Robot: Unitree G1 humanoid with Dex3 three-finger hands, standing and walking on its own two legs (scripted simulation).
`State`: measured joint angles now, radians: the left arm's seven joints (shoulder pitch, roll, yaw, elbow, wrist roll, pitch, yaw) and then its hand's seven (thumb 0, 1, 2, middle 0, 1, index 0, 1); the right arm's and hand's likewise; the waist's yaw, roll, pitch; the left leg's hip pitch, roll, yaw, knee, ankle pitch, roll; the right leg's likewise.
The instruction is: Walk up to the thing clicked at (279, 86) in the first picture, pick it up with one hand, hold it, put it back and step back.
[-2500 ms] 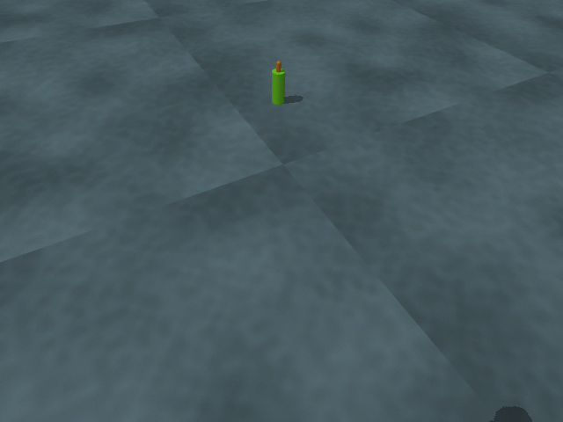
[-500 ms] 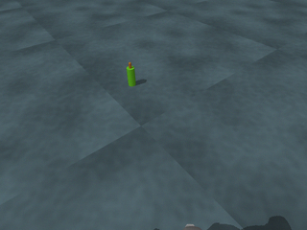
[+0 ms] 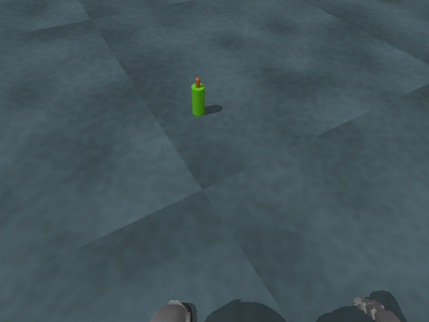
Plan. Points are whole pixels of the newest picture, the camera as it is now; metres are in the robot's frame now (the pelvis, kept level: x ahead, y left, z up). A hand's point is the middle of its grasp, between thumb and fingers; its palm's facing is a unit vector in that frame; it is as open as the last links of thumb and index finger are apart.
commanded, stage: walk up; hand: left
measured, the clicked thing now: (198, 96) +1.53 +0.18 -0.62
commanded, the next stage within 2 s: none
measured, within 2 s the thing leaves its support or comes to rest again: neither
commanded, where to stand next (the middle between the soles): +1.20 +0.01 m, yaw +0 degrees
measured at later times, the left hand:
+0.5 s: hand (126, 197) +0.42 +0.25 -0.12, palm faces -0.09 -0.92 -0.38, open 7.4 cm
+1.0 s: hand (137, 171) +0.53 +0.26 -0.15, palm faces +0.04 -0.93 -0.36, open 7.4 cm
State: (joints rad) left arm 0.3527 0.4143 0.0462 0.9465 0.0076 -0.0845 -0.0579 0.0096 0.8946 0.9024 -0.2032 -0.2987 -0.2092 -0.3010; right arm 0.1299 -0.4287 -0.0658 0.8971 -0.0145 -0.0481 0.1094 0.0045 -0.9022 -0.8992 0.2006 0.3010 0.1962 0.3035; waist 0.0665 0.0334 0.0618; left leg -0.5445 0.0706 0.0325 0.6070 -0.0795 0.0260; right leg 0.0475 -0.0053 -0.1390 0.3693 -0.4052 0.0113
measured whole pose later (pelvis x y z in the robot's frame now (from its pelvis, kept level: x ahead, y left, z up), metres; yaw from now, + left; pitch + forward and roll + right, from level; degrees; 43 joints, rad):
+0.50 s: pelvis +0.29 -0.02 +0.00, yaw -1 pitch -2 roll +2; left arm 0.16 0.43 0.06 0.91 0.00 -0.04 -0.09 0.01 0.90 0.90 -0.20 -0.30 -0.20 -0.30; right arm 0.38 -0.43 -0.06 0.93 -0.01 -0.09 0.06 0.01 -0.90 -0.90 0.20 0.30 0.20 0.30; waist -0.06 -0.02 0.05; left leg 0.03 0.00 0.09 0.41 -0.41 -0.01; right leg -0.47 -0.11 -0.03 0.57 -0.08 -0.02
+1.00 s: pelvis +0.53 -0.03 -0.01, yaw +2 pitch -1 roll -2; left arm 0.36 0.44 0.06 0.90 0.01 -0.07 -0.05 0.01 0.90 0.90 -0.20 -0.30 -0.21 -0.30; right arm 0.20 -0.41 -0.08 0.91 -0.03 -0.05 0.09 0.00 -0.90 -0.90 0.20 0.30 0.20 0.30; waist 0.05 0.00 0.06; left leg -0.43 0.07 0.04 0.56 -0.12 0.02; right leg -0.04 -0.03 -0.13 0.51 -0.45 0.01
